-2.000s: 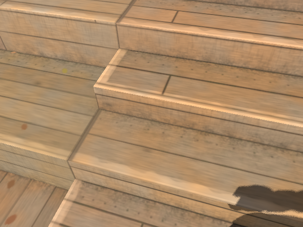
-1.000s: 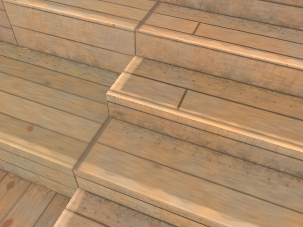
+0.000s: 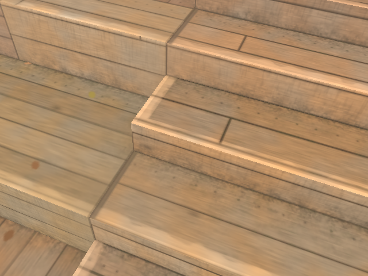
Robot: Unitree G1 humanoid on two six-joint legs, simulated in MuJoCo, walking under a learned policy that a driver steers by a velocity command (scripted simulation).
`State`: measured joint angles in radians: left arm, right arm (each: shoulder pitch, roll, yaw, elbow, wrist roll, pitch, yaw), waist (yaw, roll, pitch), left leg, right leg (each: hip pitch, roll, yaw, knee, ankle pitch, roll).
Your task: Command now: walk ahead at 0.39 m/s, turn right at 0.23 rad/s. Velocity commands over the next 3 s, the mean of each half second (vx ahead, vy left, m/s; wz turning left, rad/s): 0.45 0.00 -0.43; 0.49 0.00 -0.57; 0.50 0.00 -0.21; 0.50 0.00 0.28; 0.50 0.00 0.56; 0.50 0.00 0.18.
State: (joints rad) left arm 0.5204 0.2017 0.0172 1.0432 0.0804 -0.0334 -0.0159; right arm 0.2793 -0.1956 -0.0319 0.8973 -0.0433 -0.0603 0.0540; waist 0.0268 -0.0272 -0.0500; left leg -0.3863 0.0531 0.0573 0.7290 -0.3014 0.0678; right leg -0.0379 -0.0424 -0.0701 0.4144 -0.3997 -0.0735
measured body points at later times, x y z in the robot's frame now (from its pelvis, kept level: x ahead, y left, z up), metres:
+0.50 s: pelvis +0.20 +0.00 +0.06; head +0.20 +0.01 +0.51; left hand +0.42 +0.17 -0.04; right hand +0.15 -0.22 -0.09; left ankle +0.06 +0.14 -0.59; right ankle +0.23 -0.08 -0.59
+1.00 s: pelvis +0.48 +0.00 +0.20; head +0.48 +0.01 +0.65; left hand +0.64 +0.19 +0.06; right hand +0.55 -0.27 +0.11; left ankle +0.59 +0.05 -0.45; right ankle +0.31 -0.09 -0.35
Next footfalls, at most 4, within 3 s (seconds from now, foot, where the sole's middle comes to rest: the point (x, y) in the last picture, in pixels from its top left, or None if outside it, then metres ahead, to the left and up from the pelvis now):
0.02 left None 0.05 0.12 -0.77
0.40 right None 0.27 -0.09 -0.63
0.88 left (179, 215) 0.63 0.04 -0.49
1.50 right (303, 149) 0.81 -0.35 -0.35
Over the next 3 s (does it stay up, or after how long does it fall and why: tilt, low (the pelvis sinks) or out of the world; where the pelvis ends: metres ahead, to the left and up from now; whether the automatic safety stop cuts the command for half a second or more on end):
stays up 1.48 -0.47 0.71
